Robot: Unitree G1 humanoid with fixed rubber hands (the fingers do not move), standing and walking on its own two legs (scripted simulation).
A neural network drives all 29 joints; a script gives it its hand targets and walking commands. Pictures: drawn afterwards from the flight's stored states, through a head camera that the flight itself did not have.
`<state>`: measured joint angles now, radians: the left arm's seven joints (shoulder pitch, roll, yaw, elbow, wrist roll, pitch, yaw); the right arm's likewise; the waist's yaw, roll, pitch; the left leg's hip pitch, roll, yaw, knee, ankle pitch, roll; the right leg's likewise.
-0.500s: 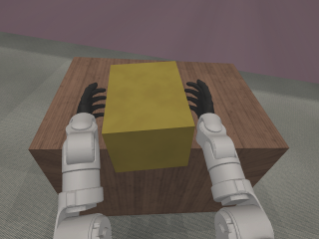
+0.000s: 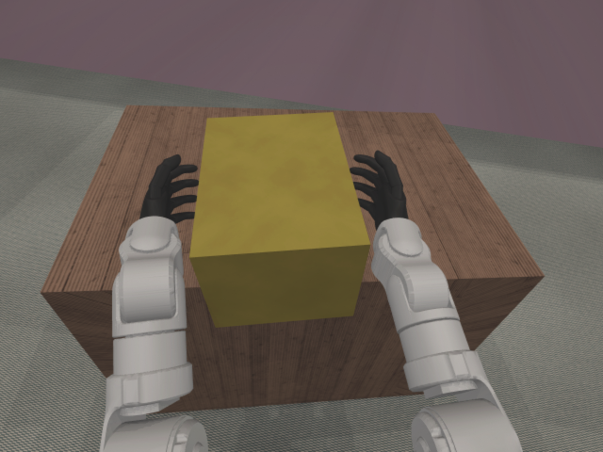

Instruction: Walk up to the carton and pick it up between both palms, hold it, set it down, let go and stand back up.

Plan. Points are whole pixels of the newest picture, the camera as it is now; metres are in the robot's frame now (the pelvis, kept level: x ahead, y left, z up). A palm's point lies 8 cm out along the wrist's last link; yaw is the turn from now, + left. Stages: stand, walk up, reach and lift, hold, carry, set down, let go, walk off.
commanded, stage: hold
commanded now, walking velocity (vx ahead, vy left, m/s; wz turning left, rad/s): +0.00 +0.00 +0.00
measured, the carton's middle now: (277, 213) +0.41 +0.00 +0.10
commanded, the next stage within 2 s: set down in 0.24 s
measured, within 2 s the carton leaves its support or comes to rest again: neither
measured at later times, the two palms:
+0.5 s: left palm (125, 232) +0.31 +0.18 +0.16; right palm (371, 216) +0.33 -0.10 +0.17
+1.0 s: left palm (151, 212) +0.38 +0.17 +0.13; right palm (361, 211) +0.38 -0.11 +0.13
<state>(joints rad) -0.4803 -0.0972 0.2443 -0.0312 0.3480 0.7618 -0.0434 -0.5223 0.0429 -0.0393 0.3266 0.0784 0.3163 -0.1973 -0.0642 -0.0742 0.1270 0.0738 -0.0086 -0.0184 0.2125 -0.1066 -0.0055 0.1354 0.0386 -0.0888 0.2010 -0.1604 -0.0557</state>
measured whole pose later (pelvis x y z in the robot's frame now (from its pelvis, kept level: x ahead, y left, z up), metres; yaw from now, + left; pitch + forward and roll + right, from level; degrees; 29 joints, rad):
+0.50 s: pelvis -0.01 +0.01 +0.00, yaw +0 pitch -14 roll +0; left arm -0.45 -0.12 0.29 0.04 0.39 0.51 -0.08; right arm -0.49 0.07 -0.07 0.41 0.02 0.08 -0.18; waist 0.01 -0.08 0.15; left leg 0.13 -0.01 -0.01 0.21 -0.10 0.00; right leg 0.20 0.03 -0.08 0.20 -0.15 -0.05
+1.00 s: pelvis +0.02 +0.03 +0.00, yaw -1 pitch -7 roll -1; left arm -0.48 -0.09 0.24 0.27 0.30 0.37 0.03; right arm -0.54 0.02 -0.07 0.62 0.06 -0.02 -0.19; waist -0.02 -0.06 0.07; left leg 0.03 -0.02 0.01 0.24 -0.15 0.02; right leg 0.13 0.02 -0.06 0.13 -0.14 -0.02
